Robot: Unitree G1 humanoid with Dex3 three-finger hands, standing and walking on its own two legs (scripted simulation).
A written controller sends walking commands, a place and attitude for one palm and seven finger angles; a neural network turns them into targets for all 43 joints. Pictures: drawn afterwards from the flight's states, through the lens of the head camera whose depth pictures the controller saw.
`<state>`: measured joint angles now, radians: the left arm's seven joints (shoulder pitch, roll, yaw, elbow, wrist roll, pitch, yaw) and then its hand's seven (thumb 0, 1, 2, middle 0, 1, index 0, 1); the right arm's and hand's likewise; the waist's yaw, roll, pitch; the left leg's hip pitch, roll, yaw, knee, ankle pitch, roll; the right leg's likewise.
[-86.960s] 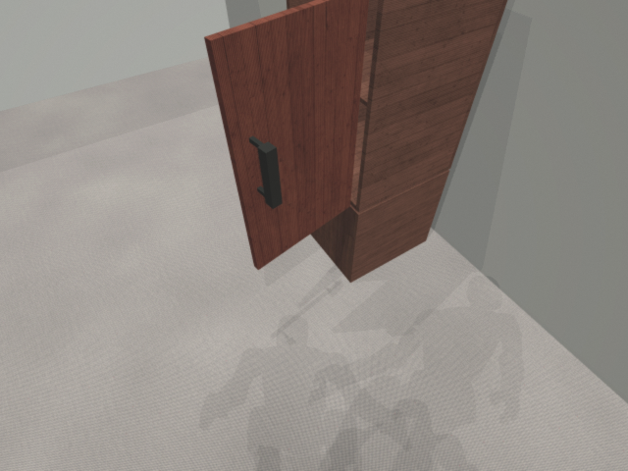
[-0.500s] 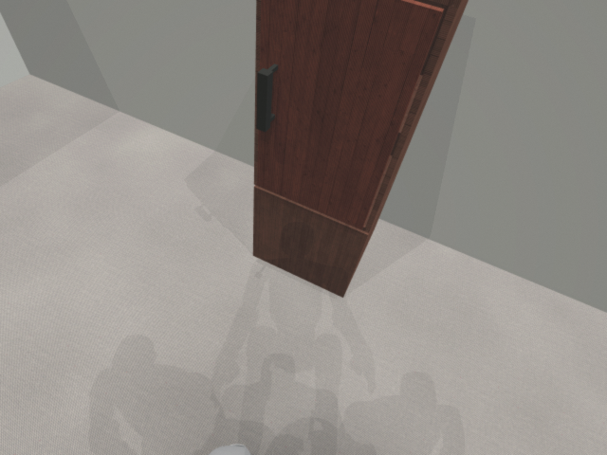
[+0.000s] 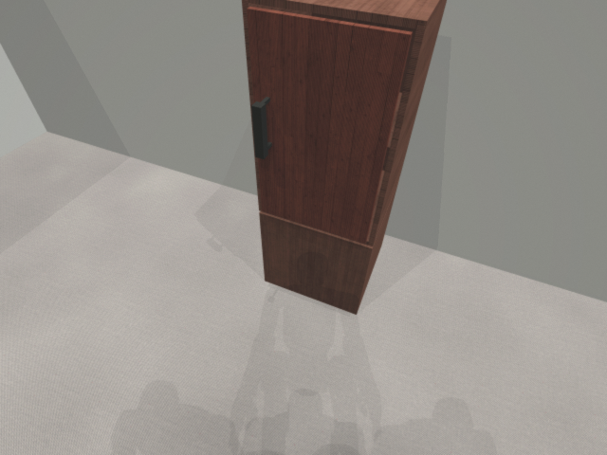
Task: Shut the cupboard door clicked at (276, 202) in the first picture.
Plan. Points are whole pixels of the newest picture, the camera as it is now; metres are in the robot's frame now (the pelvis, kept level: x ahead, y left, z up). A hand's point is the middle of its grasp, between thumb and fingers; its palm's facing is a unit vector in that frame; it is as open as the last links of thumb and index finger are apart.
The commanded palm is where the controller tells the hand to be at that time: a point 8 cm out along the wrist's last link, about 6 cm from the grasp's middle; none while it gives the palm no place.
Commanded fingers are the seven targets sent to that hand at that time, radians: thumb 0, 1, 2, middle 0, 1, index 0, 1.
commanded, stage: let the arm hang, fingers relaxed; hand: left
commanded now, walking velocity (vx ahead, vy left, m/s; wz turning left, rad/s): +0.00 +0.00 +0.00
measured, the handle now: (264, 127) +0.87 +0.15 -0.01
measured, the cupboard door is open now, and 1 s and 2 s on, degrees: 0 0 0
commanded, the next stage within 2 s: look to check the result in 0.20 s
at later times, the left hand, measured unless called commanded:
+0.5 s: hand out of the picture -0.05 +0.14 -0.17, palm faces +0.08 -0.98 -0.17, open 7.4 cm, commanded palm none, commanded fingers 0.00 0.90 0.90 -0.20 -0.30 -0.20 -0.30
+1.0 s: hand out of the picture +0.00 +0.11 -0.18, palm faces +0.07 -0.99 -0.15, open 7.4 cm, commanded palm none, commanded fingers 0.00 0.90 0.90 -0.20 -0.30 -0.20 -0.30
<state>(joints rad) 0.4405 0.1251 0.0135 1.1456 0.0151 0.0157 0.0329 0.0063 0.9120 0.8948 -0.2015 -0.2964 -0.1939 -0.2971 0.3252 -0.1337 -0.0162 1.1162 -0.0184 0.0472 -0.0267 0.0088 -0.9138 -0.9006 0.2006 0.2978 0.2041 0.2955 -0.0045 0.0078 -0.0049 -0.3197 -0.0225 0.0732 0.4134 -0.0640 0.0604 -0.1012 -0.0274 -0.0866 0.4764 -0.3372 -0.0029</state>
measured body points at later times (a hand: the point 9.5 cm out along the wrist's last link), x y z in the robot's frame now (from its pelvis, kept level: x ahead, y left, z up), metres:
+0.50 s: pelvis +0.02 -0.02 +0.00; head +0.03 -0.01 +0.45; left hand -0.06 +0.19 -0.16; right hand -0.01 -0.22 -0.16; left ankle +0.11 +0.08 -0.74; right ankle -0.05 -0.12 -0.74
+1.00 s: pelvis +0.05 -0.04 +0.00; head +0.06 -0.03 +0.45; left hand +0.00 +0.16 -0.16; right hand +0.04 -0.25 -0.16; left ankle +0.11 +0.08 -0.74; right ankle -0.05 -0.12 -0.74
